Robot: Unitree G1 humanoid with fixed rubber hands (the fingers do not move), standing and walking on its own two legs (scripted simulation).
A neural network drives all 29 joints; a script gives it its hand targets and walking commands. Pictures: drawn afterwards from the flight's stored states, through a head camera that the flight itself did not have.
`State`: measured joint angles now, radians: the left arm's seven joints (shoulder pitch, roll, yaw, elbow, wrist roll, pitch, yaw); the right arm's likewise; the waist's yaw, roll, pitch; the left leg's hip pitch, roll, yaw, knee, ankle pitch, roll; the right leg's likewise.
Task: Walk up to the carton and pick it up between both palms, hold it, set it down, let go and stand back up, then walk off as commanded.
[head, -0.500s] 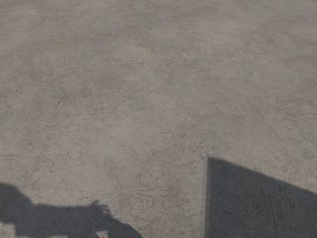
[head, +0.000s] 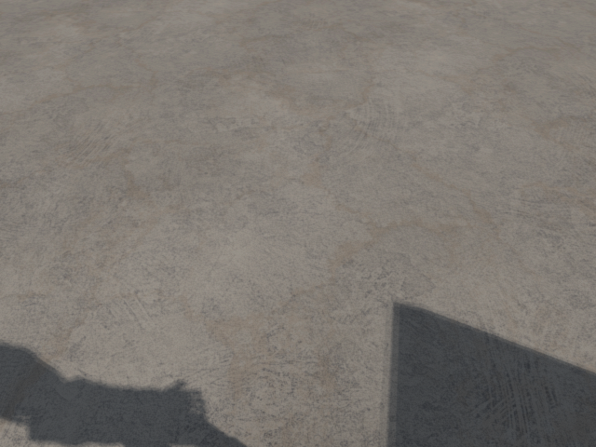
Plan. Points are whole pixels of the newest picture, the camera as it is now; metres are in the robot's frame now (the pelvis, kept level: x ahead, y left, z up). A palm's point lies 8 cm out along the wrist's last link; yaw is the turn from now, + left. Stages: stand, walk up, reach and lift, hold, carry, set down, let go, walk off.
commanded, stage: stand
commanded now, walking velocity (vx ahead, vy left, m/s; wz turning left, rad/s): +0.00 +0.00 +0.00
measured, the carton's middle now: out of the picture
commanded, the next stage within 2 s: walk up in 1.12 s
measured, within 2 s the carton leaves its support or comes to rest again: neither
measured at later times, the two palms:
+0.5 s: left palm out of the picture +0.06 +0.28 -0.11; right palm out of the picture +0.07 -0.30 -0.12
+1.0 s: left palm out of the picture +0.07 +0.27 -0.11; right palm out of the picture +0.06 -0.31 -0.12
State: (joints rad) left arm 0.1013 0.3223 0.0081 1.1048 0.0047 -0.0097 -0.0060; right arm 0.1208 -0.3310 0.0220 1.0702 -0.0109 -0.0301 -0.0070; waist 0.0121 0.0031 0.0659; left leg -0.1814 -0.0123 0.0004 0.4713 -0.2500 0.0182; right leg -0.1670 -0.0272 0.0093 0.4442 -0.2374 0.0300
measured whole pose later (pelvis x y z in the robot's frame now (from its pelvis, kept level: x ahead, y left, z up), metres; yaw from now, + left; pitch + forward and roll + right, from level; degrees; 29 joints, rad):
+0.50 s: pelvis -0.01 -0.01 +0.01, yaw +0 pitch -3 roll +0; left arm 0.10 0.32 0.01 1.14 0.01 -0.02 -0.01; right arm 0.11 -0.34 0.02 1.12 -0.01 -0.02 0.00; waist 0.00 0.01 0.06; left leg -0.14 0.00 -0.01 0.38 -0.19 0.00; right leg -0.13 -0.02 0.00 0.37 -0.19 0.02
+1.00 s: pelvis +0.00 -0.02 +0.01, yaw +0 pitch -2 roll +0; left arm 0.09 0.32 0.01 1.14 0.01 -0.01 -0.01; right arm 0.12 -0.35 0.01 1.14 -0.01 -0.02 0.00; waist 0.00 0.01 0.05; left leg -0.14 0.01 -0.01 0.37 -0.19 -0.01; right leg -0.13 -0.01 -0.01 0.35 -0.18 0.01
